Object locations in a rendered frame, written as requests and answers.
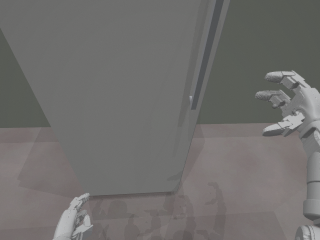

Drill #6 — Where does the right robot upper arm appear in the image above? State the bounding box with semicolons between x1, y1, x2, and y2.
294;225;320;240

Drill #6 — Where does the fridge door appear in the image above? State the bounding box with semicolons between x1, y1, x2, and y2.
0;0;230;196

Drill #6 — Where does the robot right forearm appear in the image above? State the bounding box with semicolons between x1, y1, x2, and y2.
298;120;320;228

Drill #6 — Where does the robot right hand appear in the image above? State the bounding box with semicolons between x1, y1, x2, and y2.
255;70;320;137

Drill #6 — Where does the robot left hand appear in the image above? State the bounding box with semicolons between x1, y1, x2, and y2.
53;193;93;240

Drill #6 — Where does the handle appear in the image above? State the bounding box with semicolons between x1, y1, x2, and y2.
189;0;224;110

